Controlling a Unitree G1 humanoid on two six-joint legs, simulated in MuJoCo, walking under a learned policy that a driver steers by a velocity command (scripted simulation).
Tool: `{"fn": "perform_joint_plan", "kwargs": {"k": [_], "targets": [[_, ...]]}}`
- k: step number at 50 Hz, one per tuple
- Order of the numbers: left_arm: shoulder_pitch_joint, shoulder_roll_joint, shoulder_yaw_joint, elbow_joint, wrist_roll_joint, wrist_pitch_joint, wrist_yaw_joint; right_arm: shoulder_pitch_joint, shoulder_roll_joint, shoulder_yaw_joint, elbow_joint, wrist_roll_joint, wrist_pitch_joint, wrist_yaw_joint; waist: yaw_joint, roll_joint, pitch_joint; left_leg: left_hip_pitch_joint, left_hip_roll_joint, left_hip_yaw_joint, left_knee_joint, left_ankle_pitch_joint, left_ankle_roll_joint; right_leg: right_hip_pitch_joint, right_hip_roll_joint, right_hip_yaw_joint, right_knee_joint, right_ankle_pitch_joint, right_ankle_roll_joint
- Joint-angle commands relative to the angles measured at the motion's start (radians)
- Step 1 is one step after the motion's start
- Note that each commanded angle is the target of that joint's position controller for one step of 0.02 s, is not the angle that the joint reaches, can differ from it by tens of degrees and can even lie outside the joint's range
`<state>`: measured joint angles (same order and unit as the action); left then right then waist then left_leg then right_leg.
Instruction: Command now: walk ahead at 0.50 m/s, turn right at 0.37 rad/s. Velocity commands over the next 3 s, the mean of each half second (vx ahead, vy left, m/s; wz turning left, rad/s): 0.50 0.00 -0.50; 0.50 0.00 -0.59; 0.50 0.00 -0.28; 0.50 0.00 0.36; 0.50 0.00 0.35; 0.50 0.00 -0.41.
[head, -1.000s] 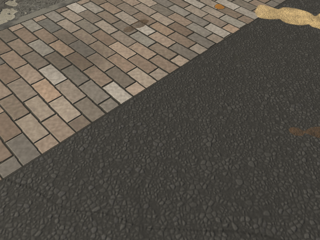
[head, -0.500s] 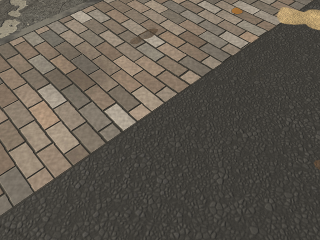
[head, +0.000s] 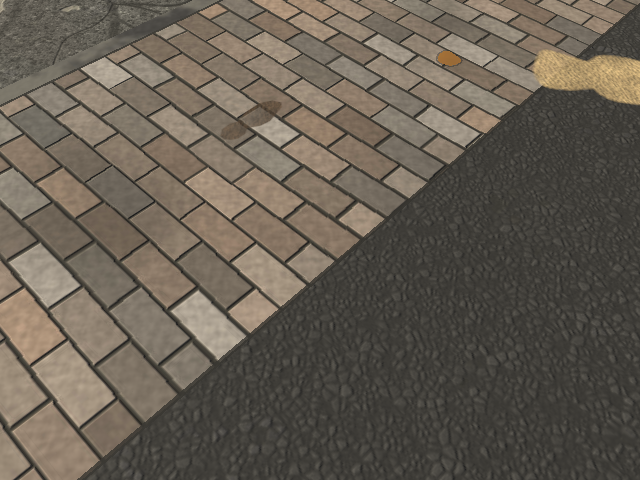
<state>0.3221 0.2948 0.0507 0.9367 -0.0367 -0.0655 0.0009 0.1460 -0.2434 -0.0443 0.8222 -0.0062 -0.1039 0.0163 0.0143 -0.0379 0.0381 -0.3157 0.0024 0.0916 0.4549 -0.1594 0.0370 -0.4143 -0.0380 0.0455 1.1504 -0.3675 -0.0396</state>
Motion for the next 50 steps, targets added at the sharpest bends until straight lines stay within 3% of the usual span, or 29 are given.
{"fn": "perform_joint_plan", "kwargs": {"k": [1, 4, 7, 11, 14, 17, 18, 19, 20, 21, 22, 23, 24, 25, 26, 28, 30, 34, 38, 41, 42, 43, 44, 45, 46, 47, 48, 49, 50], "targets": [[0.014, 0.051, 0.025, -0.064, 0.0, 0.013, 0.004, 0.031, -0.096, -0.027, -0.014, -0.009, -0.02, -0.001, -0.014, 0.145, -0.048, 0.178, 0.266, -0.23, -0.302, 0.066, 0.139, -0.185, -0.101, 0.055, 0.014, 0.099, 0.008], [-0.03, 0.035, 0.028, -0.1, 0.007, 0.035, 0.006, 0.03, -0.123, -0.037, 0.007, -0.014, -0.027, -0.009, 0.002, 0.109, -0.006, 0.154, 0.26, -0.109, -0.335, 0.177, 0.149, -0.246, -0.107, 0.064, -0.063, 0.199, 0.026], [-0.106, 0.025, 0.025, -0.135, 0.015, 0.028, -0.009, 0.043, -0.146, -0.044, 0.021, -0.013, -0.02, -0.023, -0.014, 0.097, 0.013, 0.174, 0.233, -0.005, -0.347, 0.213, 0.134, -0.251, -0.097, 0.036, -0.26, 0.361, 0.031], [-0.252, 0.005, 0.011, -0.197, 0.02, 0.022, -0.038, 0.104, -0.184, -0.056, 0.043, 0.002, -0.003, -0.037, -0.07, 0.066, 0.051, 0.259, 0.257, 0.067, -0.343, 0.231, 0.125, -0.25, -0.081, -0.042, -0.443, 0.432, 0.014], [-0.309, 0.018, 0.013, -0.244, 0.018, 0.024, -0.055, 0.141, -0.204, -0.066, 0.06, 0.019, 0.022, -0.038, -0.075, 0.07, 0.062, 0.389, 0.296, 0.091, -0.278, 0.33, 0.109, -0.289, -0.065, -0.07, -0.5, 0.347, -0.018], [-0.242, 0.065, 0.038, -0.26, 0.015, 0.031, -0.063, 0.114, -0.242, -0.078, 0.048, 0.029, 0.047, -0.045, -0.009, 0.117, -0.014, 0.44, 0.297, 0.13, -0.084, 0.763, 0.075, -0.133, 0.022, -0.152, -0.505, 0.196, -0.073], [-0.135, 0.1, 0.059, -0.239, 0.01, 0.034, -0.06, 0.101, -0.25, -0.08, 0.042, 0.031, 0.056, -0.047, 0.055, 0.121, -0.073, 0.417, 0.279, 0.145, 0.073, 0.861, 0.059, 0.008, 0.067, -0.174, -0.521, 0.174, -0.101], [0.032, 0.159, 0.094, -0.196, 0.007, 0.037, -0.047, 0.092, -0.239, -0.074, 0.035, 0.03, 0.06, -0.048, 0.142, 0.092, -0.158, 0.303, 0.235, 0.165, 0.306, 0.786, 0.022, 0.263, 0.105, -0.157, -0.588, 0.227, -0.14], [0.134, 0.258, 0.122, -0.172, 0.004, 0.048, -0.023, 0.129, -0.155, -0.045, 0.011, -0.009, 0.049, -0.045, 0.137, -0.105, -0.237, 0.015, 0.162, 0.162, 0.638, 0.202, -0.027, 0.545, -0.084, 0.146, -0.598, 0.265, -0.205], [0.072, 0.309, 0.12, -0.211, 0.007, 0.033, -0.028, 0.183, -0.067, -0.015, -0.044, -0.005, 0.011, -0.03, 0.035, -0.252, -0.374, -0.358, -0.058, -0.037, 0.942, -0.447, -0.072, 0.805, -0.286, 0.749, -0.79, 0.023, -0.416], [0.085, 0.217, 0.092, -0.221, 0.014, 0.02, -0.037, 0.054, -0.165, -0.032, -0.058, 0.036, -0.028, -0.014, 0.111, -0.091, -0.358, -0.473, -0.006, -0.19, 0.978, -0.404, -0.043, 0.796, -0.292, 0.75, -0.885, -0.011, -0.367], [0.052, 0.175, 0.081, -0.217, 0.018, 0.006, -0.037, -0.006, -0.176, -0.035, -0.081, 0.059, -0.047, -0.009, 0.098, -0.054, -0.227, -0.517, 0.035, -0.177, 0.929, -0.315, -0.016, 0.687, -0.263, 0.604, -0.882, 0.05, -0.325], [-0.018, 0.145, 0.072, -0.227, 0.017, -0.002, -0.037, -0.003, -0.165, -0.034, -0.069, 0.041, -0.052, -0.017, 0.044, 0.046, -0.141, -0.464, 0.083, -0.177, 0.834, -0.236, -0.013, 0.526, -0.216, 0.481, -0.878, 0.168, -0.288], [-0.077, 0.11, 0.061, -0.241, 0.02, -0.005, -0.033, 0.006, -0.178, -0.043, -0.058, 0.014, -0.046, -0.024, 0.008, 0.043, -0.109, -0.389, 0.113, -0.179, 0.746, -0.191, -0.021, 0.409, -0.179, 0.393, -0.885, 0.27, -0.267], [-0.105, 0.098, 0.055, -0.258, 0.031, -0.005, -0.028, 0.026, -0.18, -0.048, -0.054, 0.007, -0.032, -0.023, -0.018, 0.021, -0.095, -0.326, 0.128, -0.183, 0.711, -0.162, -0.03, 0.333, -0.154, 0.352, -0.906, 0.33, -0.26], [-0.099, 0.114, 0.058, -0.26, 0.027, -0.008, -0.017, 0.033, -0.157, -0.046, -0.061, -0.004, -0.01, -0.023, -0.033, 0.019, -0.082, -0.292, 0.125, -0.165, 0.627, -0.129, -0.062, 0.26, -0.133, 0.299, -0.93, 0.43, -0.266], [-0.065, 0.142, 0.066, -0.254, 0.023, -0.008, -0.001, -0.023, -0.134, -0.039, -0.085, -0.012, 0.001, -0.026, -0.022, 0.02, -0.057, -0.31, 0.108, -0.148, 0.509, -0.042, -0.094, 0.222, -0.109, 0.246, -0.941, 0.481, -0.259], [-0.013, 0.15, 0.069, -0.243, 0.016, 0.005, 0.015, -0.165, -0.097, -0.022, -0.13, -0.004, -0.005, -0.017, 0.035, -0.026, -0.032, -0.25, 0.047, -0.136, 0.197, 0.211, -0.109, 0.177, -0.043, 0.188, -0.922, 0.379, -0.195], [0.045, 0.145, 0.07, -0.22, 0.009, 0.014, 0.017, -0.24, -0.121, -0.025, -0.168, 0.013, -0.018, 0.0, 0.065, -0.049, -0.024, -0.204, 0.012, -0.155, 0.064, 0.253, -0.09, 0.228, -0.074, 0.264, -0.865, 0.298, -0.171], [0.044, 0.143, 0.071, -0.22, 0.013, 0.024, 0.025, -0.208, -0.159, -0.038, -0.169, 0.015, -0.033, 0.01, 0.037, -0.079, -0.032, -0.163, 0.006, -0.173, 0.019, 0.14, -0.055, 0.31, -0.11, 0.351, -0.774, 0.314, -0.154], [0.032, 0.14, 0.071, -0.224, 0.014, 0.028, 0.026, -0.158, -0.17, -0.045, -0.157, 0.015, -0.038, 0.009, 0.009, -0.096, -0.045, -0.101, 0.0, -0.16, 0.002, 0.106, -0.037, 0.314, -0.106, 0.364, -0.735, 0.352, -0.144], [0.016, 0.118, 0.062, -0.233, 0.016, 0.029, 0.024, -0.061, -0.192, -0.059, -0.132, 0.009, -0.044, 0.004, -0.042, -0.092, -0.095, 0.044, 0.002, -0.147, -0.033, 0.117, -0.008, 0.294, -0.061, 0.344, -0.642, 0.414, -0.117], [0.006, 0.067, 0.041, -0.253, 0.027, 0.026, 0.018, 0.082, -0.237, -0.073, -0.117, -0.01, -0.048, -0.003, -0.109, -0.033, -0.227, 0.296, 0.129, -0.255, 0.001, 0.087, 0.053, 0.192, -0.004, 0.283, -0.407, 0.354, -0.082], [0.137, -0.001, 0.022, -0.277, 0.008, 0.017, 0.018, 0.211, -0.323, -0.096, -0.092, -0.025, -0.036, -0.008, -0.078, 0.249, -0.386, 0.678, 0.368, -0.675, -0.047, -0.097, 0.212, -0.16, 0.145, 0.145, -0.053, -0.025, -0.001], [0.161, 0.069, 0.025, -0.273, -0.006, 0.012, 0.019, 0.213, -0.257, -0.083, -0.083, 0.004, -0.028, 0.0, -0.075, 0.333, -0.38, 0.7, 0.436, -0.905, -0.137, -0.329, 0.241, -0.332, 0.096, 0.145, 0.117, -0.223, 0.012], [0.073, 0.149, 0.046, -0.271, -0.007, 0.016, 0.018, 0.158, -0.178, -0.061, -0.103, 0.011, -0.02, -0.004, -0.098, 0.213, -0.231, 0.575, 0.393, -0.766, -0.161, -0.384, 0.194, -0.385, 0.045, 0.147, 0.176, -0.138, 0.019], [0.001, 0.157, 0.05, -0.285, 0.004, 0.022, 0.019, 0.106, -0.152, -0.051, -0.112, 0.003, -0.01, -0.008, -0.091, 0.138, -0.143, 0.445, 0.35, -0.616, -0.169, -0.284, 0.157, -0.367, 0.007, 0.104, 0.17, -0.062, 0.023], [-0.043, 0.144, 0.052, -0.3, 0.016, 0.023, 0.017, 0.069, -0.132, -0.044, -0.105, -0.002, -0.004, -0.009, -0.073, 0.115, -0.07, 0.325, 0.309, -0.51, -0.195, -0.169, 0.146, -0.344, -0.02, 0.096, 0.12, -0.012, 0.025], [-0.046, 0.128, 0.054, -0.305, 0.016, 0.028, 0.012, 0.052, -0.116, -0.037, -0.101, -0.009, -0.005, -0.011, -0.048, 0.134, -0.046, 0.254, 0.278, -0.429, -0.219, -0.093, 0.133, -0.302, -0.05, 0.095, 0.08, 0.022, 0.022]]}}
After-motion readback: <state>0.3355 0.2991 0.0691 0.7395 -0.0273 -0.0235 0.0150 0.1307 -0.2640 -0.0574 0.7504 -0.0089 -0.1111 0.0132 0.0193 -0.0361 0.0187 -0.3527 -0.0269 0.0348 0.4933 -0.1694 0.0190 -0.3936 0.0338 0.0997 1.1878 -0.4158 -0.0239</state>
